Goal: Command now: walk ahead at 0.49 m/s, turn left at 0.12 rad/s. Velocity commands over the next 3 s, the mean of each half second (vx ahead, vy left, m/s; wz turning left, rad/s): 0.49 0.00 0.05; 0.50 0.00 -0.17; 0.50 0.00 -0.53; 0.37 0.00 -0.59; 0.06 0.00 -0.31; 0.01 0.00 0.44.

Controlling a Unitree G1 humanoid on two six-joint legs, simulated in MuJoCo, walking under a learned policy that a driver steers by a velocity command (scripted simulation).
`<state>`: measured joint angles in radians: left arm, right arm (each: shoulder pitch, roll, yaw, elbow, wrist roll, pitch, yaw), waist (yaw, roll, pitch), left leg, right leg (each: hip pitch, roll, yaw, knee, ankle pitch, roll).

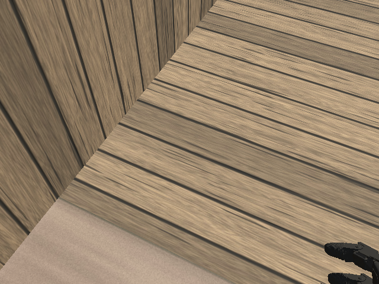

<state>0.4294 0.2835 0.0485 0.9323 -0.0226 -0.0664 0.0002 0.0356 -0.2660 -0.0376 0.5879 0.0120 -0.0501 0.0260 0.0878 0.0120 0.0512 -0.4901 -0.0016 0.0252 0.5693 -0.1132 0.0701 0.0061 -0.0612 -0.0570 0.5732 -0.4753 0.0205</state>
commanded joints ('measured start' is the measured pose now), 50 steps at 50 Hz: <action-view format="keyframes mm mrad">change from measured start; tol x16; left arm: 1 -9 119 2 -100 -5 -49 -14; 20 -497 92 -6 -267 14 -33 -54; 27 1 241 58 -151 16 -26 -45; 32 -244 112 14 -180 41 -37 -38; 50 -92 131 29 -112 18 12 6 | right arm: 1 435 -214 -77 48 -4 3 -15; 8 208 -131 -48 76 -5 -37 -12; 26 489 -73 -8 194 -17 -5 -35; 45 -54 -111 -14 86 3 -56 -5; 50 226 -225 -61 148 -16 -76 -19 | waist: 1 -216 177 -442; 4 -134 34 -107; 14 -120 42 25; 23 -101 71 -17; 27 17 -275 -471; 31 -70 -80 -88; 46 -25 -83 6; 50 -179 -72 -182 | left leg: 1 915 385 -771 -258 -268 256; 8 365 225 -263 -427 131 189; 19 457 223 -115 -423 98 115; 24 563 210 -88 -105 545 56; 25 427 158 -49 143 451 24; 27 -154 -67 -149 721 -459 -58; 28 -252 -4 -172 788 -415 -43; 41 -70 86 -67 49 151 -122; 46 -2 51 -88 -97 135 -105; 50 461 115 -121 -125 40 -8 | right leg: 1 -702 51 176 721 -97 -44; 15 -608 -38 71 66 613 14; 22 -596 -1 77 -67 462 -61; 25 -64 -4 79 -34 452 -149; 26 363 -264 545 -65 267 -322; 27 417 -321 833 -257 133 -361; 33 -176 -158 308 -391 471 -255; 46 -91 -142 299 -341 423 -221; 50 -194 -43 279 14 497 -144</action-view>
